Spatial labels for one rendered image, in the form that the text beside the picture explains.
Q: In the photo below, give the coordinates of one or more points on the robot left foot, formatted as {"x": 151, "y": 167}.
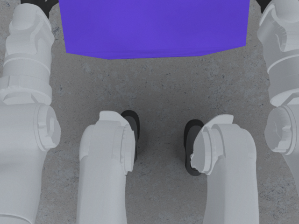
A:
{"x": 133, "y": 120}

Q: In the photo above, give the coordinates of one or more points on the left robot hand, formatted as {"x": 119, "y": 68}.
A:
{"x": 45, "y": 6}

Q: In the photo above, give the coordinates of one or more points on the left robot upper arm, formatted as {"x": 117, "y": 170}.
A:
{"x": 27, "y": 133}

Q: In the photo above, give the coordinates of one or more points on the right robot hand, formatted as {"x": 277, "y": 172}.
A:
{"x": 263, "y": 4}

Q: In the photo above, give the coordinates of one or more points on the right robot upper arm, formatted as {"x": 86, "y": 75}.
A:
{"x": 282, "y": 135}

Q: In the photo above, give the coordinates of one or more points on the robot left forearm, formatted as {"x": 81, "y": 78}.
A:
{"x": 26, "y": 73}

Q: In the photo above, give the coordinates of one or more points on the robot right forearm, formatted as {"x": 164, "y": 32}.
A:
{"x": 279, "y": 35}

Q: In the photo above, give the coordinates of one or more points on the robot left shin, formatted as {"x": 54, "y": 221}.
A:
{"x": 86, "y": 137}

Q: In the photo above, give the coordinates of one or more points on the carton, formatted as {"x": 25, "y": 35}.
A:
{"x": 129, "y": 29}

